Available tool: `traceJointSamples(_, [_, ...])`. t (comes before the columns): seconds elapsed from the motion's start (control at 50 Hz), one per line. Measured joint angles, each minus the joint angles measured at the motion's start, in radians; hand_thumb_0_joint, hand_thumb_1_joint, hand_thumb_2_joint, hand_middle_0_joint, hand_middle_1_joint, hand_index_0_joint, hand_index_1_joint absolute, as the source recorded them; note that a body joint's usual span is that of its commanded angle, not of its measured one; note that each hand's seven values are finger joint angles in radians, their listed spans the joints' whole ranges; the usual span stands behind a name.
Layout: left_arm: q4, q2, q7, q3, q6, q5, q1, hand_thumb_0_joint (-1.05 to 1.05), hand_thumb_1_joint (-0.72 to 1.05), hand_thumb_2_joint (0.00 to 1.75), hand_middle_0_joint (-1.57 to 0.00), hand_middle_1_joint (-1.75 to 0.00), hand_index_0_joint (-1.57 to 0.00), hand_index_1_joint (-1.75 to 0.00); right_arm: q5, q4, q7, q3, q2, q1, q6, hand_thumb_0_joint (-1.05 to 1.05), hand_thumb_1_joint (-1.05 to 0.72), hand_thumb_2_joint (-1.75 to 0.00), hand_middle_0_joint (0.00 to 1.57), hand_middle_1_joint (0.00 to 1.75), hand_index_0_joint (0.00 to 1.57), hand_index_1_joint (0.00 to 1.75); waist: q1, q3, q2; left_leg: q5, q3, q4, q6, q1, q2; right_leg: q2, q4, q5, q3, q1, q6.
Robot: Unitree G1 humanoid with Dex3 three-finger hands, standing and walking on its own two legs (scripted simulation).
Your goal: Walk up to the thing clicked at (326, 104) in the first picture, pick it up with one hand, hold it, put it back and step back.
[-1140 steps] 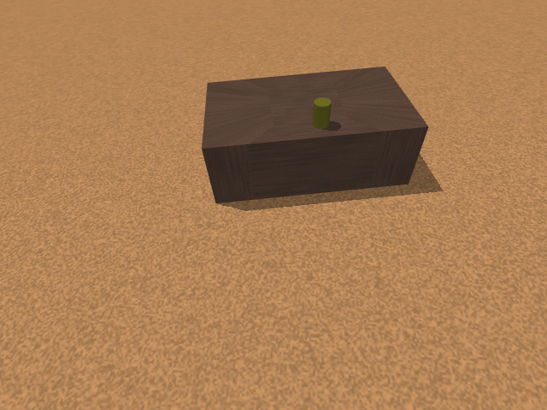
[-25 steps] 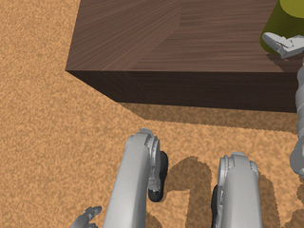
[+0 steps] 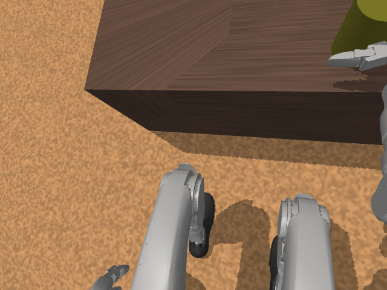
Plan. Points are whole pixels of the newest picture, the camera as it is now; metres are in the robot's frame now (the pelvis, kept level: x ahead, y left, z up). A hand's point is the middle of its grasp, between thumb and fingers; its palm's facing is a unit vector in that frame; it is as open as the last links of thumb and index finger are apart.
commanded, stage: withdraw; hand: right
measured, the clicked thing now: (369, 26) +0.59 -0.14 +0.00
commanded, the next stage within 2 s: rise in 0.40 s
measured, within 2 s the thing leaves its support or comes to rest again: neither
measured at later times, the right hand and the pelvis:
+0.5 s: hand out of the picture +0.60 -0.23 +0.13, palm faces +0.13 +0.99 -0.06, open 17.4 cm; pelvis +0.01 +0.00 +0.07, yaw +0 degrees
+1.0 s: hand out of the picture +0.56 -0.29 +0.21, palm faces +0.23 +0.90 -0.38, open 17.5 cm; pelvis +0.05 +0.00 +0.23, yaw +2 degrees
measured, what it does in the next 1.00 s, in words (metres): rises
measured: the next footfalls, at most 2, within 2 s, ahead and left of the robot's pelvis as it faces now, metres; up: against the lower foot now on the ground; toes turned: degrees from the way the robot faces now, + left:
none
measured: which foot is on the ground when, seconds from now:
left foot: down 0.00-1.00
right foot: down 0.00-1.00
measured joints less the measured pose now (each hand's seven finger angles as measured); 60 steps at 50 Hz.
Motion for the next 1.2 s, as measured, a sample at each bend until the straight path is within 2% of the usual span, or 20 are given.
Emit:
traceJointSamples(0.08, [-0.002,0.001,0.001,0.000,0.002,0.000,-0.002,0.00,0.89,0.91,-0.21,-0.30,-0.21,-0.31,-0.001,0.012,-0.002,0.000,0.000,-0.004,-0.004,-0.01,0.41,-0.25,0.49,0.35,0.48,0.36,0.001,-0.001,-0.001,-0.001,-0.001,0.002,-0.001,0.000,0.000,0.000,0.003,-0.001,-0.001,-0.001,-0.001])
traceJointSamples(0.18, [-0.015,0.001,0.003,-0.001,0.010,-0.003,-0.004,0.00,0.89,0.91,-0.22,-0.30,-0.21,-0.31,-0.013,-0.037,-0.003,-0.024,-0.014,0.009,0.010,-0.01,0.42,-0.22,0.35,0.28,0.35,0.28,0.003,0.004,-0.006,0.000,0.000,0.001,-0.003,0.000,-0.001,-0.001,0.005,-0.002,0.000,-0.001,-0.002])
traceJointSamples(0.3, [-0.008,-0.012,0.022,0.005,0.024,-0.024,-0.006,0.00,0.89,0.91,-0.21,-0.29,-0.20,-0.31,-0.011,-0.085,0.006,-0.063,-0.061,0.000,0.065,-0.01,0.46,-0.16,0.21,0.18,0.21,0.18,-0.010,-0.003,-0.010,0.000,-0.004,-0.036,-0.004,0.041,-0.006,-0.007,-0.040,0.000,-0.007,0.044,-0.003])
traceJointSamples(0.4, [0.004,-0.017,0.039,0.009,0.019,-0.047,-0.004,0.00,0.88,0.91,-0.21,-0.29,-0.20,-0.31,-0.006,-0.040,0.053,-0.085,-0.138,-0.031,0.125,-0.01,0.51,-0.12,0.13,0.12,0.13,0.12,-0.019,-0.027,-0.017,0.002,0.002,-0.109,-0.001,0.111,-0.012,-0.016,-0.120,0.008,-0.007,0.116,-0.004])
traceJointSamples(0.48, [0.003,-0.010,0.048,0.011,0.009,-0.065,0.009,0.00,0.88,0.90,-0.21,-0.29,-0.20,-0.30,0.020,-0.004,0.114,-0.103,-0.189,-0.036,0.170,-0.01,0.56,-0.10,0.09,0.09,0.09,0.09,-0.023,-0.044,-0.018,0.004,0.009,-0.178,0.000,0.184,-0.017,-0.023,-0.192,0.014,-0.005,0.187,-0.004])
traceJointSamples(0.54, [-0.002,-0.002,0.048,0.016,-0.002,-0.073,0.029,0.00,0.88,0.90,-0.21,-0.29,-0.20,-0.31,0.039,0.009,0.156,-0.095,-0.199,-0.018,0.181,-0.01,0.57,-0.08,0.07,0.08,0.07,0.08,-0.029,-0.059,-0.012,0.004,0.013,-0.222,0.003,0.234,-0.019,-0.027,-0.240,0.019,-0.004,0.237,-0.003])
traceJointSamples(0.56, [-0.004,-0.002,0.046,0.018,0.002,-0.074,0.032,0.00,0.88,0.90,-0.21,-0.30,-0.20,-0.31,0.006,0.020,0.155,-0.083,-0.205,-0.012,0.187,-0.01,0.57,-0.08,0.07,0.07,0.07,0.08,-0.032,-0.058,-0.007,0.005,0.014,-0.237,0.003,0.254,-0.022,-0.031,-0.255,0.020,-0.004,0.257,-0.002])
traceJointSamples(0.58, [-0.008,-0.003,0.042,0.019,0.013,-0.076,0.031,0.00,0.88,0.90,-0.21,-0.30,-0.20,-0.31,-0.028,0.029,0.145,-0.066,-0.215,-0.004,0.208,-0.01,0.57,-0.08,0.06,0.07,0.07,0.07,-0.035,-0.053,-0.002,0.008,0.016,-0.254,0.003,0.275,-0.027,-0.036,-0.271,0.020,-0.004,0.279,-0.002])
traceJointSamples(0.64, [-0.021,-0.013,0.031,0.024,0.042,-0.080,0.030,0.00,0.87,0.91,-0.21,-0.30,-0.20,-0.31,-0.090,0.036,0.106,-0.031,-0.220,0.028,0.287,-0.01,0.55,-0.07,0.06,0.06,0.07,0.07,-0.043,-0.041,0.011,0.020,0.021,-0.313,0.004,0.339,-0.038,-0.047,-0.329,0.031,-0.003,0.343,-0.001])
traceJointSamples(0.7, [-0.035,-0.023,0.024,0.022,0.066,-0.087,0.028,0.00,0.87,0.91,-0.21,-0.30,-0.20,-0.31,-0.142,-0.018,0.070,-0.056,-0.216,0.086,0.342,-0.01,0.55,-0.07,0.06,0.06,0.07,0.06,-0.051,-0.025,0.012,0.035,0.031,-0.388,0.005,0.416,-0.047,-0.058,-0.397,0.046,0.003,0.413,0.001])
traceJointSamples(0.76, [-0.039,-0.037,0.029,0.026,0.077,-0.090,0.032,0.00,0.88,0.91,-0.21,-0.30,-0.20,-0.31,-0.155,-0.016,0.016,-0.073,-0.238,0.126,0.363,-0.01,0.54,-0.07,0.06,0.06,0.07,0.06,-0.054,-0.014,0.015,0.047,0.037,-0.467,0.006,0.508,-0.056,-0.068,-0.477,0.060,0.004,0.503,0.002])
traceJointSamples(0.86, [-0.004,-0.050,0.049,0.028,0.076,-0.087,0.055,0.00,0.89,0.91,-0.21,-0.29,-0.20,-0.30,-0.146,0.053,-0.055,-0.043,-0.249,0.128,0.381,-0.01,0.53,-0.07,0.06,0.06,0.06,0.06,-0.072,-0.022,0.023,0.067,0.046,-0.605,0.012,0.659,-0.065,-0.078,-0.619,0.089,0.006,0.649,0.006])
traceJointSamples(0.94, [0.019,-0.043,0.059,0.035,0.075,-0.087,0.079,0.00,0.89,0.90,-0.21,-0.29,-0.20,-0.30,-0.123,0.096,-0.080,-0.001,-0.234,0.156,0.386,-0.01,0.53,-0.06,0.06,0.05,0.06,0.05,-0.082,-0.028,0.018,0.081,0.052,-0.706,0.013,0.777,-0.073,-0.087,-0.721,0.109,0.007,0.763,0.007])
traceJointSamples(1.0, [0.010,-0.038,0.063,0.038,0.081,-0.095,0.098,0.00,0.90,0.90,-0.21,-0.29,-0.20,-0.30,-0.099,0.069,-0.087,0.020,-0.195,0.243,0.401,-0.01,0.54,-0.05,0.06,0.05,0.05,0.05,-0.087,-0.027,0.014,0.094,0.048,-0.778,0.013,0.861,-0.081,-0.094,-0.798,0.124,-0.001,0.850,0.007])
traceJointSamples(1.1, [-0.011,-0.046,0.071,0.051,0.088,-0.113,0.118,0.00,0.90,0.90,-0.21,-0.29,-0.20,-0.30,-0.050,-0.086,-0.097,0.067,-0.056,0.482,0.449,0.00,0.55,-0.05,0.06,0.05,0.05,0.05,-0.098,-0.019,0.009,0.114,0.040,-0.896,0.014,1.014,-0.089,-0.102,-0.929,0.151,-0.015,1.009,0.007])
traceJointSamples(1.2, [-0.011,-0.065,0.103,0.053,0.080,-0.130,0.111,0.00,0.90,0.90,-0.21,-0.29,-0.20,-0.30,-0.013,-0.268,-0.130,0.114,0.085,0.707,0.475,-0.01,0.54,-0.05,0.06,0.05,0.06,0.05,-0.117,-0.011,0.015,0.129,0.040,-1.000,0.018,1.170,-0.094,-0.107,-1.050,0.178,-0.020,1.170,0.012])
